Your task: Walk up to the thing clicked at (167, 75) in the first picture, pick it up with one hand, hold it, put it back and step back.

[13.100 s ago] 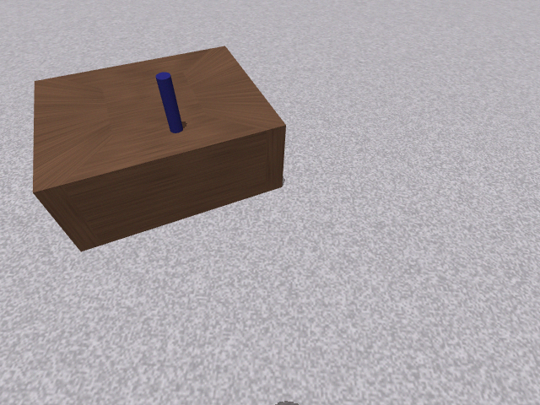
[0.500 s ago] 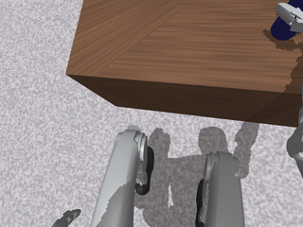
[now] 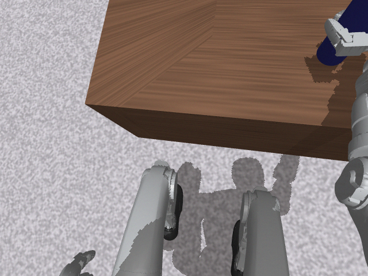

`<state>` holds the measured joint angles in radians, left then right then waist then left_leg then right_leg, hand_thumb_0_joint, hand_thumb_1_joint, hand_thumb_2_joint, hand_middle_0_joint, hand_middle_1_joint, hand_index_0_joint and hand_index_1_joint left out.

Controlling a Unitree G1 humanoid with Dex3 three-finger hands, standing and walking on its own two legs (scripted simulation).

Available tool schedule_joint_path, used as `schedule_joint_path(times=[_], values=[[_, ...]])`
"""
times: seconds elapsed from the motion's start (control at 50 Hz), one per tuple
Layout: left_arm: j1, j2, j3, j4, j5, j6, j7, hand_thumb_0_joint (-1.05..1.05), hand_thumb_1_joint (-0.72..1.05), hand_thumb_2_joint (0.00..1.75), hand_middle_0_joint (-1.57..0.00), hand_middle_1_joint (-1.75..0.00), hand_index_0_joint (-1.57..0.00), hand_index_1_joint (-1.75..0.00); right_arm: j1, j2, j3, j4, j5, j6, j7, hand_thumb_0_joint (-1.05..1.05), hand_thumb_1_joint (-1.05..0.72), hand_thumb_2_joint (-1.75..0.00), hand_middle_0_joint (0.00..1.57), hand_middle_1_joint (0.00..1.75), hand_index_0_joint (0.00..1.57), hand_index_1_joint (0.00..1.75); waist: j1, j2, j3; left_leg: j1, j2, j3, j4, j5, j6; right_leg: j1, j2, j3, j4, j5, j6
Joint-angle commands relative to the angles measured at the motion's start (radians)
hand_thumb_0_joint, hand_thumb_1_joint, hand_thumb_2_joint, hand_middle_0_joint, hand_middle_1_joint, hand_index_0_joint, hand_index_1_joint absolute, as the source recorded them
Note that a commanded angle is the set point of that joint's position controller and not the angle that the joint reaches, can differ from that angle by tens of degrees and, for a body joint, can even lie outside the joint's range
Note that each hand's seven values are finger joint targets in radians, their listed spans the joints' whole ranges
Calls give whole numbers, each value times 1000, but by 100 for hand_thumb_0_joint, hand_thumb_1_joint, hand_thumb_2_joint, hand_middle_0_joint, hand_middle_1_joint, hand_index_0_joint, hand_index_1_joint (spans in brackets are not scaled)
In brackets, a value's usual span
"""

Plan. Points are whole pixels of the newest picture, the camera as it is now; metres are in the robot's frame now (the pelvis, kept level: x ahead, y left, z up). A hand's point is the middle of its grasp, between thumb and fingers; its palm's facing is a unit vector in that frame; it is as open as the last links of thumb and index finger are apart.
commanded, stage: settle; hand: right
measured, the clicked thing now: out of the picture +0.58 -0.18 +0.06
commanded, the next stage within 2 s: lift in 0.58 s
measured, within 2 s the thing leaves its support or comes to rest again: neither
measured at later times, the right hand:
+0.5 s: hand out of the picture +0.59 -0.17 +0.07, palm faces +0.14 +0.99 -0.04, open 8.0 cm
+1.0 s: hand out of the picture +0.57 -0.17 +0.10, palm faces +0.16 +0.99 -0.04, open 8.0 cm
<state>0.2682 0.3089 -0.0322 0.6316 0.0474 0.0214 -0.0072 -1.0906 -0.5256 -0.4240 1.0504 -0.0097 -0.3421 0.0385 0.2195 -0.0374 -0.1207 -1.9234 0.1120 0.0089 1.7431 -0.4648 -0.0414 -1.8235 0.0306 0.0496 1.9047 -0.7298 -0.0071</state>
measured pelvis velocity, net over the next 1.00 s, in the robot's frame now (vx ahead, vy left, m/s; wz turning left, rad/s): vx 0.02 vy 0.01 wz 0.01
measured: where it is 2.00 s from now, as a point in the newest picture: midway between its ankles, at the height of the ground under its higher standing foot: (204, 240)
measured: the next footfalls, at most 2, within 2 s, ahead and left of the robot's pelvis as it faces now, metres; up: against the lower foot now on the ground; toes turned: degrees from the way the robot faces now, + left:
none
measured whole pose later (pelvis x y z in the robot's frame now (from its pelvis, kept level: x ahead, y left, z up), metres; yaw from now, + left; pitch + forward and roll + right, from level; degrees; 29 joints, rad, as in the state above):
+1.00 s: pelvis +0.02 +0.01 +0.07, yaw +1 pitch +34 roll +2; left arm 0.29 0.28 -0.02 0.64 0.04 0.01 0.00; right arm -0.93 -0.45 -0.44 0.98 0.02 -0.38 0.03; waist 0.19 -0.03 -0.13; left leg -1.65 0.08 0.03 1.51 -0.44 -0.03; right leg -1.55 -0.01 0.05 1.65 -0.69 0.01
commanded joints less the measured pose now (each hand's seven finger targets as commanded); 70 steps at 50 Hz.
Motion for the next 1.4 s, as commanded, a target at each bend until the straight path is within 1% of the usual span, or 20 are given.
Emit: schedule_joint_path(times=[0.0,0.04,0.1,0.12,0.22,0.36,0.4,0.48,0.5,0.6,0.66,0.74,0.86,0.94,1.18,1.22,1.26,1.34,1.36,1.38], values=[[245,216,83,5,3,-17,27,0,88,91,-21,-30,-20,-31,-486,-223,-13,-188,29,-91,-1,0,-29,-139,140,152,145,152,34,-157,-701,567,-46,24,-154,137,80,360,-9,-13,-316,267,-1],[251,216,85,-1,2,-16,27,0,88,91,-21,-30,-20,-31,-516,-264,-34,-208,25,-95,2,0,-29,-139,141,153,146,153,28,-157,-736,606,-47,18,-168,157,81,374,-11,-17,-325,285,-3],[252,207,77,-13,0,-14,21,0,88,91,-21,-30,-20,-31,-478,-245,-31,-185,24,-95,15,0,-30,-139,141,152,145,153,25,-144,-724,650,-46,17,-170,198,84,351,-10,-18,-336,320,-1],[251,208,77,-16,-1,-13,19,0,88,90,-21,-30,-20,-31,-462,-266,-55,-170,26,-96,13,0,-32,-139,142,152,146,153,11,-151,-725,650,-47,18,-168,212,86,371,-11,-16,-341,348,3],[266,208,81,-25,4,-5,14,0,89,90,-21,-30,-20,-31,-487,-250,-47,-218,29,-111,21,0,-35,-137,140,150,144,150,20,-183,-762,681,-51,14,-179,276,90,437,-18,-15,-347,429,8],[274,213,89,-19,3,-5,16,0,89,90,-20,-30,-20,-31,-499,-254,-47,-286,30,-123,13,0,-36,-136,135,147,139,147,11,-223,-800,668,-57,20,-210,263,92,555,-27,-3,-381,472,14],[279,208,89,-21,6,-2,19,0,89,90,-20,-30,-20,-30,-504,-281,-57,-293,31,-128,10,0,-36,-138,134,148,139,149,7,-198,-823,758,-58,6,-230,285,91,506,-23,-20,-383,438,7],[260,199,86,-14,1,-11,23,0,89,90,-20,-30,-20,-30,-491,-255,-53,-273,39,-129,8,0,-37,-139,133,149,138,149,11,-180,-788,749,-60,7,-249,251,88,499,-24,-21,-401,395,4],[255,200,87,-16,2,-12,26,0,89,90,-20,-30,-20,-30,-498,-285,-65,-286,35,-132,3,0,-39,-139,134,149,138,149,0,-180,-785,756,-62,9,-259,229,87,496,-23,-19,-414,371,3],[244,188,84,-5,1,-22,31,0,89,90,-21,-30,-20,-30,-442,-242,-48,-204,36,-130,3,0,-38,-142,133,151,137,151,10,-133,-710,768,-63,9,-289,204,82,448,-24,-20,-429,316,-4],[242,183,80,-11,4,-21,29,0,89,90,-21,-30,-20,-31,-449,-277,-65,-226,34,-139,1,0,-40,-146,134,153,138,153,-2,-155,-736,789,-64,6,-286,235,85,466,-26,-22,-430,354,-1],[246,182,80,-14,4,-24,26,0,89,90,-21,-30,-21,-30,-401,-231,-60,-194,42,-138,3,0,-32,-140,139,152,143,152,-3,-151,-721,777,-66,15,-287,253,90,497,-29,-16,-448,394,3],[224,177,90,-33,3,-26,26,0,90,90,-21,-30,-21,-30,-389,-203,-29,-318,43,-144,-3,0,-33,-139,137,150,140,150,-20,-165,-793,859,-66,12,-332,242,85,565,-27,-23,-483,368,0],[223,170,93,-29,-5,-34,32,0,90,90,-20,-30,-21,-30,-367,-210,-51,-423,64,-140,-22,0,-35,-139,138,151,142,151,-42,-171,-833,895,-71,13,-358,273,84,653,-30,-23,-510,428,5],[170,137,113,-10,-17,-66,47,0,87,91,-20,-30,-20,-30,-145,-54,26,-477,77,-112,-58,0,-32,-140,139,153,143,153,-66,-79,-642,997,-85,30,-511,226,77,767,-34,-10,-671,385,6],[152,131,113,-6,-17,-71,47,0,86,91,-20,-29,-19,-30,-61,-39,30,-463,87,-105,-58,0,-32,-140,140,153,143,153,-94,-73,-592,1040,-85,27,-541,218,76,765,-33,-16,-702,375,6],[136,125,116,-15,-22,-80,44,0,86,92,-20,-29,-19,-31,-5,21,75,-491,93,-99,-54,0,-30,-140,139,152,142,152,-101,-60,-579,1069,-88,34,-571,213,74,810,-34,-10,-743,375,7],[113,113,115,-25,-30,-93,46,0,85,92,-20,-29,-19,-30,68,42,83,-572,111,-93,-64,0,-24,-139,136,152,141,152,-124,-43,-541,1141,-92,31,-640,206,69,871,-37,-15,-803,364,5],[114,108,116,-15,-31,-97,48,0,85,92,-20,-29,-19,-31,96,80,106,-547,116,-91,-61,0,-27,-138,137,151,141,151,-105,-27,-502,1140,-94,35,-654,203,67,873,-38,-10,-819,363,4],[110,111,118,-12,-33,-103,49,0,85,92,-20,-29,-19,-31,134,106,109,-545,126,-88,-64,0,-26,-139,137,151,141,151,-112,-5,-474,1140,-96,39,-666,217,67,898,-41,-4,-833,382,5]])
